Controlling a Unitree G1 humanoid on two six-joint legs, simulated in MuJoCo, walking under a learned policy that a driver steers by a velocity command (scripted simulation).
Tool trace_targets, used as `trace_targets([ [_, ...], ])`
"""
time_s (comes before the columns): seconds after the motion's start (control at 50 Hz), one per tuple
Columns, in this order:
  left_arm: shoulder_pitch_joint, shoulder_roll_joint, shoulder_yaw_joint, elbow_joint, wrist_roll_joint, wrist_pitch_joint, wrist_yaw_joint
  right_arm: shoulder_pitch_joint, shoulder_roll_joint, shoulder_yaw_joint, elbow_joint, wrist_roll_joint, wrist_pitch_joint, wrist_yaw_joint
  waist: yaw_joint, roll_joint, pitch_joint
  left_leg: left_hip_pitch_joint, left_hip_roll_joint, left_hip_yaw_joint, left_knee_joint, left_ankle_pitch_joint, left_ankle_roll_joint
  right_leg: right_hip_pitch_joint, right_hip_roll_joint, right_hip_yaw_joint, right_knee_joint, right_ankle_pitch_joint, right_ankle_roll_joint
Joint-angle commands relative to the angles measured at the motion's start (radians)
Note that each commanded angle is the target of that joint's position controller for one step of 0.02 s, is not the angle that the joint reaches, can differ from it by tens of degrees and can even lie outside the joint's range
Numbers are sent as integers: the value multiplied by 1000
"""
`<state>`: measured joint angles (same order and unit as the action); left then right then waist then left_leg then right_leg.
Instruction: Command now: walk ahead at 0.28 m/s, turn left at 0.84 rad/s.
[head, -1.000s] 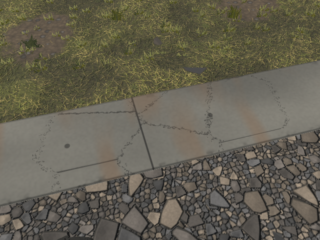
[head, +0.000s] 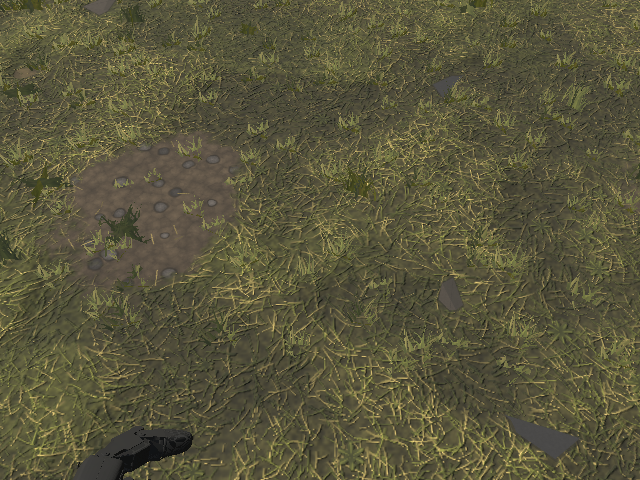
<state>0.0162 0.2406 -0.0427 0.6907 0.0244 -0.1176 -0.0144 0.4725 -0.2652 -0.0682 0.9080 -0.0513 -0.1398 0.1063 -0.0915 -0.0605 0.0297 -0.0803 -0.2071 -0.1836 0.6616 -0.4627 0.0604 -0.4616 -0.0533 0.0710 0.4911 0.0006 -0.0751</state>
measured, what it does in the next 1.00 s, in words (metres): walks ahead: left foot, then right foot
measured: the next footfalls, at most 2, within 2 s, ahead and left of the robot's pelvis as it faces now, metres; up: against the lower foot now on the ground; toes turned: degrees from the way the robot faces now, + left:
left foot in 0.30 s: +0.17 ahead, +0.13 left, +0.00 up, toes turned +15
right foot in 0.78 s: +0.20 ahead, -0.13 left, +0.00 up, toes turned -5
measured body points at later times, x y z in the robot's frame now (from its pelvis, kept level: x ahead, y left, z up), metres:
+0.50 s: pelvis +0.11 +0.03 +0.01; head +0.13 +0.04 +0.46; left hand +0.16 +0.32 -0.10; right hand +0.37 -0.18 -0.05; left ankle +0.13 +0.12 -0.72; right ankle +0.16 -0.12 -0.68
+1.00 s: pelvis +0.15 -0.05 +0.03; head +0.18 -0.07 +0.48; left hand +0.34 +0.21 -0.05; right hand +0.26 -0.37 -0.05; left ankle +0.19 +0.12 -0.65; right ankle +0.16 -0.12 -0.72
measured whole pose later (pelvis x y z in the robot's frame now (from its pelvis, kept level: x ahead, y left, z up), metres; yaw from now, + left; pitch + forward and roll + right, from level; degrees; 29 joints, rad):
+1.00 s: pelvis +0.15 -0.05 +0.03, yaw -12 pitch +1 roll +2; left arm 0.28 0.34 0.09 0.65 0.04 -0.12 -0.05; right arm 0.16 -0.33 -0.06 0.64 -0.05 -0.08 -0.06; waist -0.02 -0.01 0.05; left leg -0.47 0.01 -0.07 0.97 -0.42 -0.07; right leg -0.21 0.09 0.11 0.34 -0.13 -0.09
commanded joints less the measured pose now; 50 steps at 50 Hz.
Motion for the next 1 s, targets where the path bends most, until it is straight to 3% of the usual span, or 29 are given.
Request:
trace_targets([
  [0.02, 583, 263, 90, 99, 83, -9, 15, 90, -19, 18, -103, 6, -24, -18, 203, -59, -394, -609, 58, 52, 730, -274, -133, 946, -521, 466, 23, 1212, -476],
  [0.04, 409, 274, 117, 77, 32, -8, 23, 8, -28, 16, -158, 21, 4, -46, 159, -140, -307, -676, 128, 101, 755, -275, -133, 818, -471, 361, -32, 839, -380],
  [0.06, 220, 181, 101, 20, -9, -6, 37, -48, -122, -3, -157, 5, 26, -80, 118, -27, -209, -569, 213, 112, 662, -200, -122, 541, -388, 230, -122, 626, -280],
  [0.08, 136, 119, 79, 5, -16, -3, 50, -50, -94, 3, -162, -23, 32, -101, 72, -38, -158, -478, 257, 97, 550, -153, -131, 396, -318, 127, -187, 565, -227],
  [0.12, 111, 148, 94, -5, 3, -4, 82, -97, -31, 27, -179, -38, 41, -82, 49, -57, -142, -334, 282, 179, 478, -80, -151, 263, -247, -13, -278, 458, -188],
  [0.16, 95, 247, 139, -8, 7, -22, 100, -132, 7, 53, -197, -9, 52, -31, 55, -21, -119, -241, 270, 261, 258, 3, -150, 196, -173, -132, -308, 381, -143],
  [0.2, 120, 293, 168, -8, 22, -21, 92, -186, -31, 51, -209, 18, 56, 0, 92, -39, -99, -264, 270, 249, 114, 176, -130, 245, -200, -119, -300, 314, -128],
  [0.26, 27, 272, 169, -41, 29, -22, 56, -169, -115, 24, -208, 34, 45, -6, 38, -27, -93, -182, 252, 203, -54, 369, -53, 215, -258, -78, -221, 147, -105],
  [0.3, 39, 201, 134, -22, 28, -27, 37, -160, -190, -14, -223, 43, 13, -22, 18, 5, -122, -15, 218, 193, -140, 574, 47, 134, -211, -114, -115, 9, -19],
  [0.32, 144, 131, 110, -4, 22, -24, 26, -140, -265, -39, -241, 38, -3, -37, 39, 153, -191, 131, 354, 75, -189, 1059, 187, 86, -120, -221, 40, -180, 80],
  [0.34, 255, 108, 99, -39, 6, -27, 37, -167, -379, -63, -298, 40, -14, -45, 95, 311, -276, 233, 623, -264, -275, 1296, 447, -47, 17, -225, 239, -649, 146],
  [0.36, 227, 155, 99, -2, 6, -18, 26, -176, -292, -49, -281, 8, -27, -51, 56, 173, -174, 176, 605, -233, -283, 1111, 391, -139, 5, -93, 312, -683, 159],
  [0.38, 198, 166, 101, 1, 8, 6, 15, -218, -242, -36, -274, 29, -27, -55, 66, 186, -150, 128, 533, -131, -291, 873, 273, -144, -41, -70, 339, -627, 171],
  [0.4, 240, 181, 107, 35, 16, 19, 9, -291, -168, -13, -290, 68, -11, -54, 94, 170, -150, 78, 491, -77, -291, 743, 189, -105, -65, -67, 354, -586, 194],
  [0.42, 268, 172, 106, 58, 16, 25, -3, -347, -142, 1, -300, 83, 3, -52, 118, 164, -137, -24, 476, -24, -289, 733, 146, -25, -68, -60, 390, -537, 204],
  [0.46, 331, 180, 105, 67, 17, 18, -25, -456, -224, -21, -350, 42, 22, -54, 169, 149, -112, -251, 447, 91, -312, 664, 133, 146, -53, -89, 470, -401, 195],
  [0.5, 271, 188, 104, 26, 25, 3, -27, -398, -292, -56, -356, 16, 32, -97, 100, 151, -86, -179, 487, 78, -356, 536, 219, 49, -25, -122, 479, -379, 160],
  [0.58, 213, 125, 77, -17, 23, 15, -19, -271, -198, -44, -306, 25, 32, -151, 34, 147, -41, 55, 597, 10, -419, 403, 252, -114, -82, -52, 341, -406, 99],
  [0.64, 230, 105, 77, -25, 41, 37, -44, -344, -210, -54, -339, 3, 26, -163, 46, 144, -47, 17, 556, 127, -452, 362, 212, 4, -46, -116, 270, -355, 68],
  [0.74, 236, 118, 108, -56, 2, 34, -92, -382, -218, -58, -342, -13, 36, -176, 75, 123, -46, 9, 555, 249, -392, 249, 121, 154, 1, -146, 36, -183, 7],
  [0.78, 266, 173, 146, -65, 3, 12, -83, -324, -166, -38, -304, -9, 41, -173, 90, 61, -77, -48, 502, 306, -265, 105, 28, 305, 13, -97, -101, 54, -74],
  [0.8, 315, 302, 182, -75, -4, -5, -58, -278, -74, -12, -361, 4, 40, -178, 63, -163, -167, -180, 324, 454, 8, -41, -99, 488, -203, 222, -150, 477, -281],
  [0.82, 374, 360, 201, -83, 3, -28, -56, -339, -90, -3, -411, 7, 20, -181, 122, -122, -176, -398, 199, 274, 109, -234, -143, 604, -296, 489, -206, 319, -386],
  [0.84, 401, 309, 202, -36, 31, -49, -40, -403, -129, -14, -390, 14, 23, -176, 152, -56, -69, -530, 224, 147, 183, -183, -139, 594, -251, 412, -210, 191, -298],
  [0.86, 384, 269, 195, -33, 30, -52, -35, -399, -166, -28, -373, 17, 26, -180, 141, -52, -59, -580, 238, 124, 274, -143, -135, 594, -212, 345, -194, 185, -254],
  [0.88, 359, 237, 182, -44, 17, -42, -32, -358, -191, -35, -352, -2, 27, -182, 123, -50, -81, -579, 242, 105, 337, -125, -125, 575, -205, 329, -192, 223, -249],
  [0.9, 322, 214, 170, -56, 1, -30, -34, -343, -179, -29, -346, -11, 29, -182, 92, -49, -63, -541, 253, 90, 374, -103, -117, 490, -196, 308, -202, 249, -239],
  [0.94, 249, 210, 160, -101, 6, -8, -33, -306, -158, -18, -340, -8, 39, -178, 47, -22, -60, -469, 248, 85, 353, 0, -122, 368, -156, 291, -245, 186, -223],
  [1.0, 219, 234, 161, -146, 23, -14, -38, -251, -152, -4, -307, 4, 60, -161, 41, -35, -75, -430, 222, 86, 331, 113, -149, 305, -108, 302, -239, 107, -217],
])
